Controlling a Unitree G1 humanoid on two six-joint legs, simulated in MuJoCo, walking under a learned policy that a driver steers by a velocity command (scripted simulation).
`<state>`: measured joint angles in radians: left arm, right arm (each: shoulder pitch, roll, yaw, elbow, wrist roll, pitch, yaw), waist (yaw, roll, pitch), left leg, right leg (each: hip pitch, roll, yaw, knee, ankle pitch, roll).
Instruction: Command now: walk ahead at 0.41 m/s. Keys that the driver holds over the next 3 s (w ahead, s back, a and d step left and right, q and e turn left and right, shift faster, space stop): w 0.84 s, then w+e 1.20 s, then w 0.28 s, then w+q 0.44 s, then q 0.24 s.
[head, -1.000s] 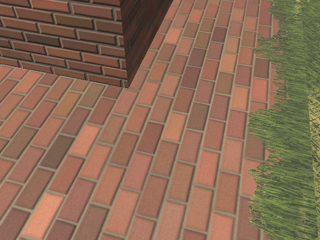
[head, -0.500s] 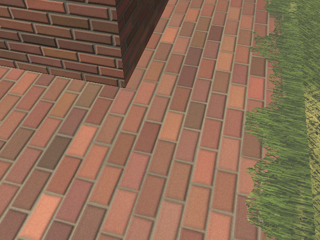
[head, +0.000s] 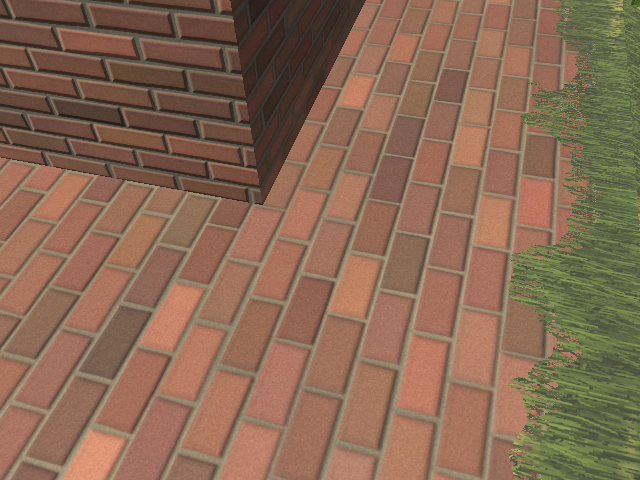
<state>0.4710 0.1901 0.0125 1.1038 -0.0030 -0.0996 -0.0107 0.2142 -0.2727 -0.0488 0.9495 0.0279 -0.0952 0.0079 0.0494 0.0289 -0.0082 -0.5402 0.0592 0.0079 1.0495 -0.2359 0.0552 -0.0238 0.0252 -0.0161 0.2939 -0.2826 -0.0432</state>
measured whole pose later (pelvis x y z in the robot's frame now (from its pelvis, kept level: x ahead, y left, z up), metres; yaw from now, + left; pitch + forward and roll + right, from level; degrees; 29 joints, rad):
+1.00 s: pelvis +0.57 -0.01 +0.00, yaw -2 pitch +1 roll +0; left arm 0.27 0.24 0.05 0.90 0.00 -0.09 -0.03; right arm 0.20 -0.28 -0.05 0.93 0.00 -0.10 0.00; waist 0.03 0.03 0.03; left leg -0.54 0.09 -0.03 1.08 -0.29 0.03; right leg -0.23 0.06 -0.03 0.35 -0.13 -0.07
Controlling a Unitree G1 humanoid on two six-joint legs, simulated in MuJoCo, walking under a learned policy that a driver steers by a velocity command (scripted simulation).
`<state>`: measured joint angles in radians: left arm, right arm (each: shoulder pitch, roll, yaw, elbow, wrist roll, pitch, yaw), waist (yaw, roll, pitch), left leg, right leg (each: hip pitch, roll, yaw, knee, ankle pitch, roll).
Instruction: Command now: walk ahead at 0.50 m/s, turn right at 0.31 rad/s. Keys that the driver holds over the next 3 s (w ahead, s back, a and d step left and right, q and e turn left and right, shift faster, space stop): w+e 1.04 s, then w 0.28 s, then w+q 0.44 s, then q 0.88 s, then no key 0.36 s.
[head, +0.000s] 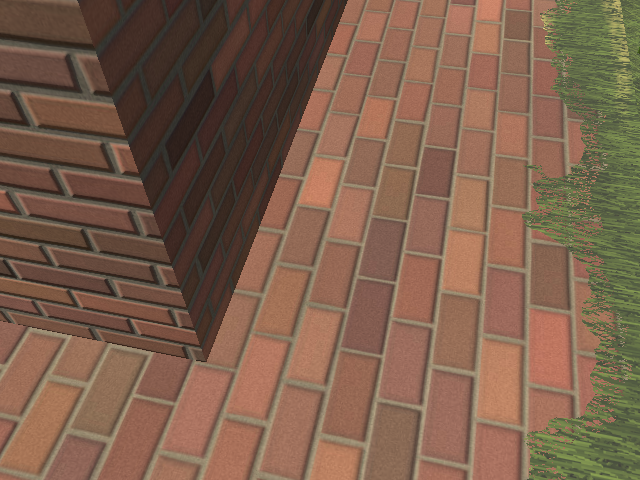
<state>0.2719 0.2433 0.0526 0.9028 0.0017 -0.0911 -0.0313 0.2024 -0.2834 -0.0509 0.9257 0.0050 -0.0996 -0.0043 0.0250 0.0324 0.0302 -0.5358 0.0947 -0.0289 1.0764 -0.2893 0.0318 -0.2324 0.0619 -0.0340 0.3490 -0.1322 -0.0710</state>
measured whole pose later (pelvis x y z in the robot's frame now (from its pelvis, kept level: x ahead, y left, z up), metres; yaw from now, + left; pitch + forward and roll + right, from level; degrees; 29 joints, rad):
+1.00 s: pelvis +0.48 -0.13 +0.00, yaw -34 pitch +1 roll +1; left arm 0.31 0.28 0.07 0.67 -0.01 -0.05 -0.02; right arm 0.13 -0.32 -0.06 0.78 0.00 -0.11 0.01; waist 0.02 0.03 0.05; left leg -0.58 0.10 -0.05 1.07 -0.29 -0.02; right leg -0.26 0.10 0.03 0.41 -0.17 -0.10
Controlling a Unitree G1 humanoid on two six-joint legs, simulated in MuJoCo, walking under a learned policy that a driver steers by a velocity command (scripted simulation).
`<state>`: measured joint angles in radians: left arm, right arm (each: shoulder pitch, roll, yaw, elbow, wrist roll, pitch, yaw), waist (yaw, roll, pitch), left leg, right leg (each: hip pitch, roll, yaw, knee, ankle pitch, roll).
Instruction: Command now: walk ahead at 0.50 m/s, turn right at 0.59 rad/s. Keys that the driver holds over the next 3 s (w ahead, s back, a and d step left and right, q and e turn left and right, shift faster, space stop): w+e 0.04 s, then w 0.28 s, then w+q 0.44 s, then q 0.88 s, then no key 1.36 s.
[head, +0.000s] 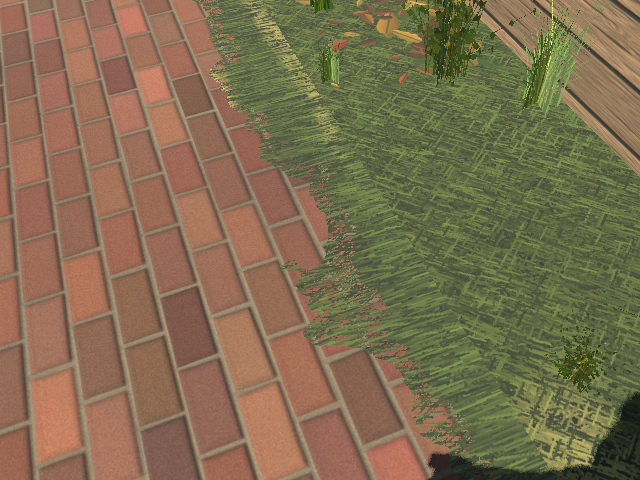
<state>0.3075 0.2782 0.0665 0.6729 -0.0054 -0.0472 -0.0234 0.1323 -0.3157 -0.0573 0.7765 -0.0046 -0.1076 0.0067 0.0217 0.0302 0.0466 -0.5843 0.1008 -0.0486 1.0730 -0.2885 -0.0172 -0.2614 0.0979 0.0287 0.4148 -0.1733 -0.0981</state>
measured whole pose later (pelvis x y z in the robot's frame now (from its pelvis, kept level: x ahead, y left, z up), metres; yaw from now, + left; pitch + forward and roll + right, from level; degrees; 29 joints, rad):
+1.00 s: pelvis +0.52 -0.02 +0.00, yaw +12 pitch +2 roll -1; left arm 0.18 0.26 0.06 0.71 0.02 -0.07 0.00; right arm 0.23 -0.33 -0.09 0.68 0.02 0.02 -0.02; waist 0.00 0.04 0.05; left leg -0.59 0.04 -0.03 1.07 -0.39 -0.06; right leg -0.26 -0.01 -0.08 0.41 -0.18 -0.02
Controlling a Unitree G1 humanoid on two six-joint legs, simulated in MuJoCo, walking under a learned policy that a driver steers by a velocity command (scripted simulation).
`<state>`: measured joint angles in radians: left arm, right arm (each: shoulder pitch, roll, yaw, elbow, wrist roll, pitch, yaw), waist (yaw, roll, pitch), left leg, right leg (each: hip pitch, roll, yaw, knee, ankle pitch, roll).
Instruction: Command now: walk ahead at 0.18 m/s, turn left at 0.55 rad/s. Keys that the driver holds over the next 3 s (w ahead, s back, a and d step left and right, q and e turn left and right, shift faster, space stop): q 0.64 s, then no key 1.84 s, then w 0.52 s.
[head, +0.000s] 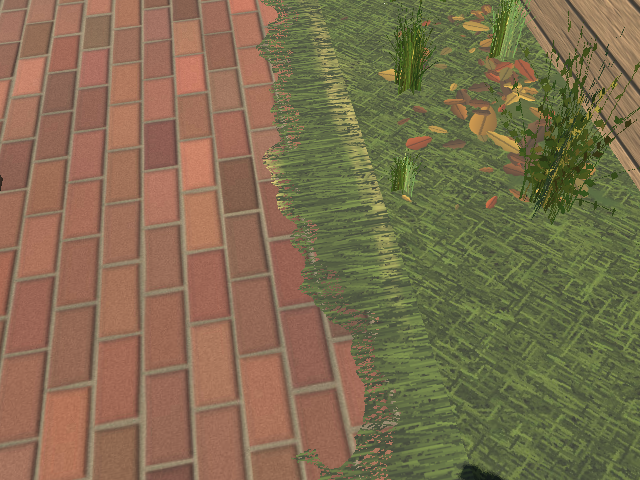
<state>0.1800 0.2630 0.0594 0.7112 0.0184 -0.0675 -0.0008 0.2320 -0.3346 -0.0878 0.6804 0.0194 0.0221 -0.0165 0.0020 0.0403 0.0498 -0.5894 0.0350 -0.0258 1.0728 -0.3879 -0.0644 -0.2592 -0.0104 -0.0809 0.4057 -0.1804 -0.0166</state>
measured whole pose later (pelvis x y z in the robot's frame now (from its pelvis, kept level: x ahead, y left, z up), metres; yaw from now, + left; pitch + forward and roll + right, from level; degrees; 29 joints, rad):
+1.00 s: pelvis +0.10 +0.01 -0.01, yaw +29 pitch +0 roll +0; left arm 0.16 0.25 0.04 0.76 -0.01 0.00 0.00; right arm 0.19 -0.28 -0.06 0.65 0.00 0.05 -0.02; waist 0.02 0.01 0.04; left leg -0.20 0.00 -0.05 0.47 -0.27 -0.04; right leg -0.26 -0.03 -0.01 0.52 -0.26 0.02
